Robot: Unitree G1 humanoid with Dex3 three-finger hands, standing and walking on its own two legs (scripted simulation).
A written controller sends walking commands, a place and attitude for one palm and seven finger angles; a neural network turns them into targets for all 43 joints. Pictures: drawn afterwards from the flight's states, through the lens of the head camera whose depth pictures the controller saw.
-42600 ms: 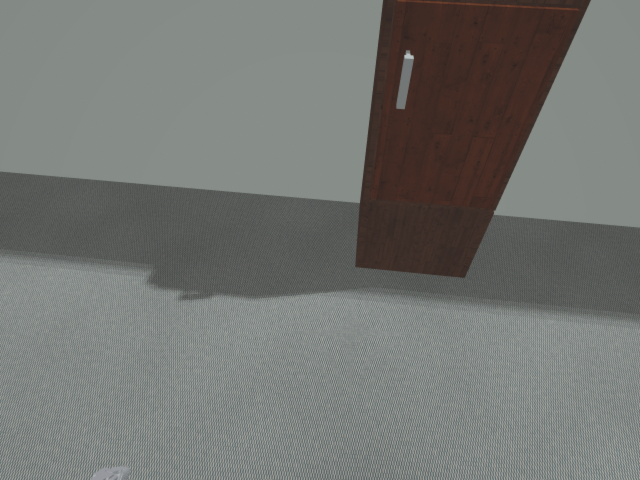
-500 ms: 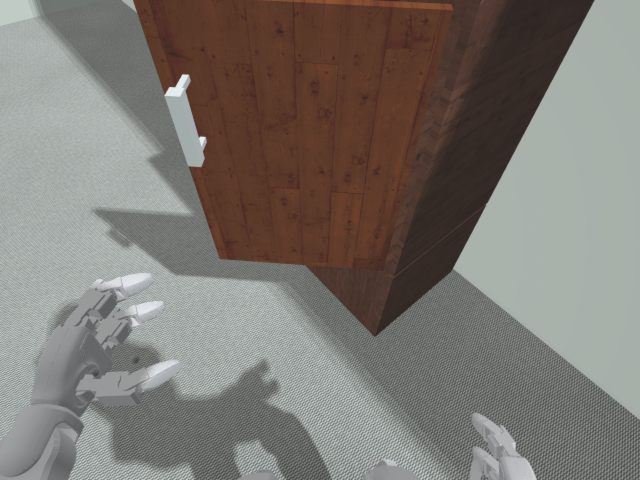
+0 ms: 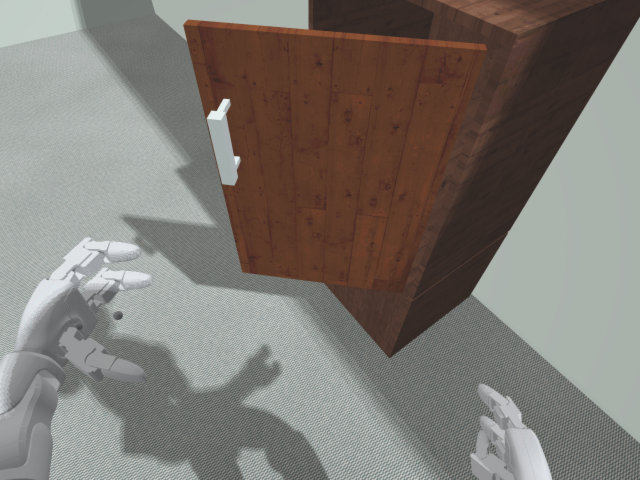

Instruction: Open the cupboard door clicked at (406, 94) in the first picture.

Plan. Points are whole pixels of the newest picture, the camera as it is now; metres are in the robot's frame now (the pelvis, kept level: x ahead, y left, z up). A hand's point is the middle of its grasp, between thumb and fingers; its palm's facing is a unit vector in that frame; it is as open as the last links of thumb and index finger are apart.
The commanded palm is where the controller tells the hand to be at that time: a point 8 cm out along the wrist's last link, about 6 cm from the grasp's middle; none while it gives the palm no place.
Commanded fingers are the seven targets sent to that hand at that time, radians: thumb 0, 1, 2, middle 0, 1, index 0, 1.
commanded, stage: raise the hand with hooked fingers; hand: left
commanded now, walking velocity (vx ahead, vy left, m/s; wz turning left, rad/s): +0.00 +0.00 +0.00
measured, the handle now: (227, 142) +0.59 +0.21 +0.08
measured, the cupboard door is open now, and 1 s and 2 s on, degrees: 46 46 46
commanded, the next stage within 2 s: move the hooked fingers beside the handle in 0.74 s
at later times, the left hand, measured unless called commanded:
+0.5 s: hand (120, 282) +0.30 +0.26 +0.10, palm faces -0.03 -1.00 -0.03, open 14.0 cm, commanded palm +0.27 +0.31 +0.11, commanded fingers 0.00 -0.50 0.30 -0.30 -1.20 -0.30 -1.20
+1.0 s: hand (125, 274) +0.31 +0.25 +0.10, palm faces -0.01 -1.00 -0.03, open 14.0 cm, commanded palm +0.30 +0.30 +0.10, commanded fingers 0.00 -0.50 0.30 -0.30 -1.20 -0.30 -1.20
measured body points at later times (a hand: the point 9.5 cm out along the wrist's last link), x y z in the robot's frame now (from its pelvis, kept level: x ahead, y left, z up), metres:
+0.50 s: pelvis +0.00 -0.01 +0.01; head +0.04 +0.00 +0.46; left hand +0.30 +0.31 +0.10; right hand +0.15 -0.26 -0.07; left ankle -0.02 +0.09 -0.71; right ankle +0.03 -0.12 -0.71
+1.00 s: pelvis +0.00 -0.02 +0.01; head +0.03 -0.02 +0.46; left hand +0.30 +0.31 +0.11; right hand +0.16 -0.26 -0.07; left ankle -0.02 +0.09 -0.71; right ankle +0.03 -0.12 -0.71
